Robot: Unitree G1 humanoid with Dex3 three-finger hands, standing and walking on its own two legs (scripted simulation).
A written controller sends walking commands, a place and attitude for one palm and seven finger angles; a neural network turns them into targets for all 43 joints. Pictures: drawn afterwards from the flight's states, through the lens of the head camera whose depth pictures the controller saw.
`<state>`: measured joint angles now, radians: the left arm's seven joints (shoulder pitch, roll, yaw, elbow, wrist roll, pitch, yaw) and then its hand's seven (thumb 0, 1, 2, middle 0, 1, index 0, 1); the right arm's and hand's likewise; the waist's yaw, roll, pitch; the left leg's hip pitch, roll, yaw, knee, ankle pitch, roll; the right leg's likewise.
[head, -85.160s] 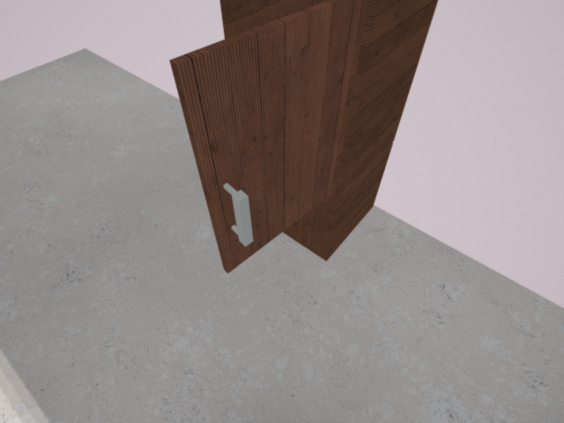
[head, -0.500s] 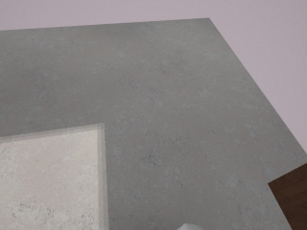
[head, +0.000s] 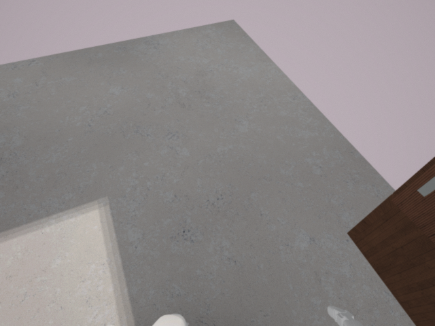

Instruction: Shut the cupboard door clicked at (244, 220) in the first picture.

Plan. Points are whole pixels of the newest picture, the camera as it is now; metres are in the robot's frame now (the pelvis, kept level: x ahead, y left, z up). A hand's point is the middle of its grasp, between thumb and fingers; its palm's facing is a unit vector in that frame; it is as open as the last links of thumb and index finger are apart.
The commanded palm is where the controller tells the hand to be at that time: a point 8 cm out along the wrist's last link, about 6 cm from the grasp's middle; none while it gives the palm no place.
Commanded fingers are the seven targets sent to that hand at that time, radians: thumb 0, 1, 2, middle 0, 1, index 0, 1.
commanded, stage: turn to face it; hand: left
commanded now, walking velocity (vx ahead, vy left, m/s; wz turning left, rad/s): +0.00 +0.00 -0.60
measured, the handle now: out of the picture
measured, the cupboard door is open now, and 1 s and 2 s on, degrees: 4 4 4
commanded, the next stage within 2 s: take the last steps up to it in 1.50 s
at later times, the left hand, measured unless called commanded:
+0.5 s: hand (156, 297) +0.18 +0.15 -0.15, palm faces -0.29 -0.91 -0.30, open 7.4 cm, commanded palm none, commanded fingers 0.00 0.90 0.90 -0.20 -0.30 -0.20 -0.30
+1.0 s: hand (172, 287) +0.21 +0.12 -0.18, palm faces -0.46 -0.86 -0.22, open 7.4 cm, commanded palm none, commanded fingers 0.00 0.90 0.90 -0.20 -0.30 -0.20 -0.30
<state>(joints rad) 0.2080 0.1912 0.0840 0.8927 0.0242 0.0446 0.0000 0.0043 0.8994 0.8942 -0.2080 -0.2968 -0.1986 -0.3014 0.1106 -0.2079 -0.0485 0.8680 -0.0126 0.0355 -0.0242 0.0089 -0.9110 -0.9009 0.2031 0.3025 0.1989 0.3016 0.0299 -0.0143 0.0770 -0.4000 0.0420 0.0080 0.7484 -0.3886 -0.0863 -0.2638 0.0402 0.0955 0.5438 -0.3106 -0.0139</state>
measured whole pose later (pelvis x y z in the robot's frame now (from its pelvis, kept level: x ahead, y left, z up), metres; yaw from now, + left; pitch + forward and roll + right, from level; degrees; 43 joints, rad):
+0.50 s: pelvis +0.01 -0.03 -0.01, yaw -18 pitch +1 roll +0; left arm 0.14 0.23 0.08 0.86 0.02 0.04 -0.03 0.00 0.91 0.89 -0.20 -0.30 -0.19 -0.30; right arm 0.24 -0.28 -0.06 0.92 -0.02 0.06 -0.02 0.01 -0.91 -0.90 0.21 0.30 0.20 0.30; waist -0.01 0.07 0.10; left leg -0.34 0.17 0.15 0.86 -0.50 -0.07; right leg -0.32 0.00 -0.07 0.67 -0.36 -0.05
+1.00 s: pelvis +0.06 -0.03 -0.01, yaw -34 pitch +3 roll -1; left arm 0.25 0.22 0.08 0.91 0.01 0.05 0.00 0.01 0.90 0.89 -0.21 -0.30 -0.20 -0.30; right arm 0.10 -0.21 -0.03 0.84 -0.01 0.02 -0.02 0.01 -0.91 -0.90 0.20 0.30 0.20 0.30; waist 0.03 -0.03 0.06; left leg -0.33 0.01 0.01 0.57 -0.29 -0.04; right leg -0.29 0.11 0.18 0.60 -0.35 -0.02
